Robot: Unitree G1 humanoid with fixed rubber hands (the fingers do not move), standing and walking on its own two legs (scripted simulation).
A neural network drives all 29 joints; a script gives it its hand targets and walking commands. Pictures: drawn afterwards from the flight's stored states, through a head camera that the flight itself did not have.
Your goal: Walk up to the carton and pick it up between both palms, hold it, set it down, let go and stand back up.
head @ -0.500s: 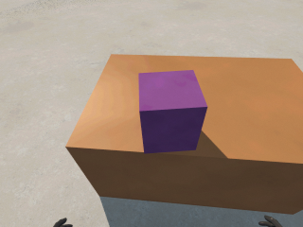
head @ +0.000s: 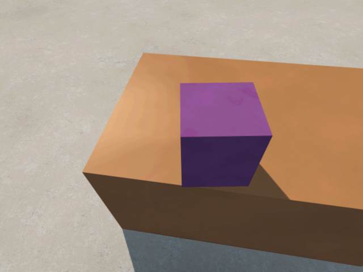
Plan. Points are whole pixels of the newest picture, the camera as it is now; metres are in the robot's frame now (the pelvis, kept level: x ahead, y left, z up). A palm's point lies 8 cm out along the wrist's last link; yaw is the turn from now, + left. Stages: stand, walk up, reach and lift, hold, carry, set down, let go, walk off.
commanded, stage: walk up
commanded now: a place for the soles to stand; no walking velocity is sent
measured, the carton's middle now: (215, 137) +0.49 -0.05 -0.04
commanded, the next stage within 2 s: reach and lift in 2.00 s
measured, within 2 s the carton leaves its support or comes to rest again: neither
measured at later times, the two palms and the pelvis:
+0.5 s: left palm (78, 246) +0.19 +0.29 -0.09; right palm out of the picture +0.15 -0.31 -0.10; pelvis +0.05 -0.01 +0.01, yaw -3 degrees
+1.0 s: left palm out of the picture +0.13 +0.29 -0.10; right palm out of the picture +0.08 -0.31 -0.10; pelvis +0.02 +0.00 +0.02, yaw -6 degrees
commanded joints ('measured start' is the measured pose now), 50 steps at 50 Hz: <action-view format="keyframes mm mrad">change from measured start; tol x16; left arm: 1 -130 163 20 -146 -19 7 28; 9 65 169 2 -51 -10 -6 48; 28 -244 175 -20 49 -49 -3 37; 50 -225 154 4 123 -37 -28 32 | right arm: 1 133 -287 -70 -79 -21 -7 -35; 9 -104 -206 -23 -163 23 42 -23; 50 -176 -192 1 98 16 0 -21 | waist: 1 -135 120 -76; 8 -45 201 -115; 13 -23 -131 -136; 50 -39 19 -101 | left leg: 1 254 393 -425 -226 643 278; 3 371 325 -233 -140 942 206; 9 75 214 -38 61 797 68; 13 -12 35 -110 172 -274 -27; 18 32 181 -140 -128 539 16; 50 29 153 -57 -360 60 2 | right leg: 1 -327 76 208 307 -300 -38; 8 -41 43 114 -118 119 -44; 11 117 -165 380 -196 870 -183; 13 -9 -254 537 -189 802 -287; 18 75 -20 197 -91 595 -50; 21 87 -62 219 -117 762 -77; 50 22 -35 263 -317 338 -54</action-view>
